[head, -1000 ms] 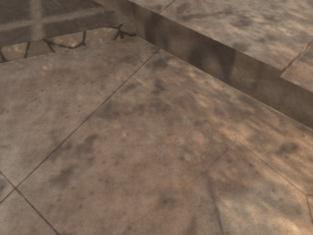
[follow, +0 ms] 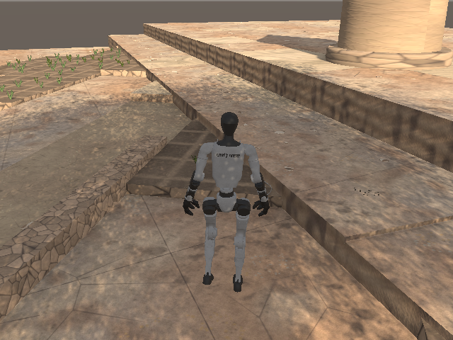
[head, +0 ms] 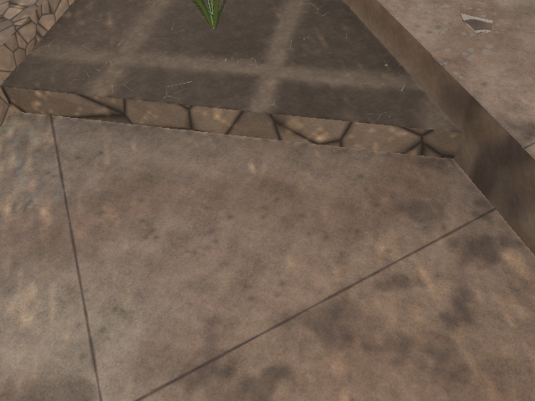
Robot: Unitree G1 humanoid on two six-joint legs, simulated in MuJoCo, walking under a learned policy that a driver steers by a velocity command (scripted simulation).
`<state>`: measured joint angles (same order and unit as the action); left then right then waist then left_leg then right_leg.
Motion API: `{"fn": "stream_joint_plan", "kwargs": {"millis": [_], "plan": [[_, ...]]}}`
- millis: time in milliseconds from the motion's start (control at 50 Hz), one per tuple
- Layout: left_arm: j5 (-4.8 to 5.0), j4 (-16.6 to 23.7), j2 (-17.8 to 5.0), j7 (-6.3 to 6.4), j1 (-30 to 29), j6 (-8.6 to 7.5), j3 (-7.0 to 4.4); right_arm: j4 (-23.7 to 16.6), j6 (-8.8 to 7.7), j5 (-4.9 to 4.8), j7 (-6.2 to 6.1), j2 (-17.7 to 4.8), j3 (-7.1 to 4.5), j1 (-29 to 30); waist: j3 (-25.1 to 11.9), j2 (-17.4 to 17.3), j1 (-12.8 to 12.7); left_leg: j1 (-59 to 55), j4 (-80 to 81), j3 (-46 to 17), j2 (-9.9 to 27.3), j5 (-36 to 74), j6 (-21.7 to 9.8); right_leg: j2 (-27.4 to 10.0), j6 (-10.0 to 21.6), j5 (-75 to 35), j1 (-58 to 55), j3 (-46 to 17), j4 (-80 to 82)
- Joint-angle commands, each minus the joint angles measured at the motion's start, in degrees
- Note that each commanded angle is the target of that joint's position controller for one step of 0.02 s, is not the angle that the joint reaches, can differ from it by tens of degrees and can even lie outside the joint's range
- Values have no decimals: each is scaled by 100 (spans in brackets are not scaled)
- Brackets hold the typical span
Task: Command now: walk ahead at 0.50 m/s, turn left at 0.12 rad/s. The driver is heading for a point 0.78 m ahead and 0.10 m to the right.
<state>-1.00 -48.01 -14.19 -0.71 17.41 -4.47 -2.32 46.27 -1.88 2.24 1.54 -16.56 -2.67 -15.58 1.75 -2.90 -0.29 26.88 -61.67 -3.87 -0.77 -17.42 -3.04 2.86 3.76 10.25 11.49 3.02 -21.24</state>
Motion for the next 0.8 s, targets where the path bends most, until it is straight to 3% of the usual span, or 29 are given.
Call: {"fn": "stream_joint_plan", "kwargs": {"millis": [20, 120, 220, 260, 280, 300, 320, 340, 360, 380, 400, 440, 500, 620, 740, 800], "plan": [[62, 109, -680, -15, 207, -158, -150, -292, 16, 40, 57, -273, -28, -55, -29, 787, 101, 808, 294, 114, 365, 420, 144, -1479, 813, -1138, -504, -1358, 1289], [72, -163, -684, -28, 586, -115, -148, -616, -30, -22, 106, -39, 139, 1148, 162, 766, -177, 716, 1954, 569, 482, 1343, 278, -1208, 691, -1577, -561, -748, 1400], [29, -396, -831, 8, 893, -64, -173, -745, -67, -56, 55, -166, 138, 1616, 212, 770, -257, 302, 2779, 710, 323, 1249, 56, -1516, 602, -2178, -1053, -747, 1060], [15, -447, -901, 39, 817, -26, -187, -681, -99, -29, 11, -249, 94, 1379, 124, 762, -86, -154, 3045, 766, 161, 858, -119, -1590, 522, -2986, -1255, -708, 598], [27, -472, -925, 49, 758, -2, -189, -507, -135, 0, -24, -300, 50, 873, -119, 685, 161, -821, 3343, 838, -5, 824, -230, -1490, 441, -3631, -1260, -571, -42], [39, -485, -838, 53, 773, 17, -154, -193, -199, 64, -78, -458, -33, 11, -613, 463, 493, -1987, 3572, 782, -23, 891, -396, -1227, 327, -3637, -916, -336, -1089], [56, -275, -622, 53, 686, 5, -74, -12, -242, 183, -151, -884, -156, -1047, -1347, -115, 904, -3398, 3705, -546, 1202, 295, -720, -941, 196, -1991, 128, -91, -2745], [166, -160, -109, 36, 1304, 14, 18, 45, -190, 144, -171, -1422, -296, -1184, -1789, -1441, 567, -4475, 4417, -3170, 2589, -109, -1391, 95, 1, 1870, 2031, 112, -4546], [-9, -255, -772, 85, 920, 71, -147, 21, -132, -99, -145, -1063, -249, -867, -1286, -493, 563, -3987, 4599, -3218, 2351, -320, -1337, -178, 82, 1857, 2539, -556, -4964], [3, -155, -723, 42, 543, 48, -161, -25, -139, -130, -129, -723, -154, -365, -575, -238, 358, -3306, 4669, -2340, 2090, -47, -1206, -428, 121, 1336, 2642, -611, -4878], [26, -139, -576, 10, 366, 29, -120, -21, -181, -110, -103, -458, -88, -108, -275, -54, 228, -2730, 4869, -1747, 1809, 567, -1067, -610, 98, 976, 2451, -588, -4579], [-75, -233, -452, -46, 440, 150, -99, 74, -259, -130, -128, -240, -24, 43, -111, -194, -41, -2116, 5132, -974, 1370, 1231, -809, -792, -33, 713, 1965, -508, -4165], [-113, -212, -345, -125, 258, 267, -90, 298, -375, -188, -129, -342, -56, -266, -78, -79, -121, -2030, 5355, -582, 1270, 1865, -892, -821, -187, 399, 2026, -365, -3949], [-81, 199, -259, -156, -1102, 279, -26, 662, -357, -194, -124, -332, -51, -811, 301, 1, 123, -2284, 5590, -72, 1059, 2238, -846, -917, -381, -707, 2675, -124, -2591], [-49, 501, -260, -126, -2005, 225, 42, 1014, -330, -126, -182, -389, -49, -1332, 438, -53, 359, -3043, 5333, 92, 1240, 3065, -807, -667, -155, -877, 2510, 91, -1449], [-49, 502, -348, -88, -1832, 163, 4, 1103, -306, -93, -236, -480, -71, -1204, 355, -94, 158, -3373, 4808, 182, 1364, 4279, -707, -450, 113, -307, 1989, 176, -1100]]}}
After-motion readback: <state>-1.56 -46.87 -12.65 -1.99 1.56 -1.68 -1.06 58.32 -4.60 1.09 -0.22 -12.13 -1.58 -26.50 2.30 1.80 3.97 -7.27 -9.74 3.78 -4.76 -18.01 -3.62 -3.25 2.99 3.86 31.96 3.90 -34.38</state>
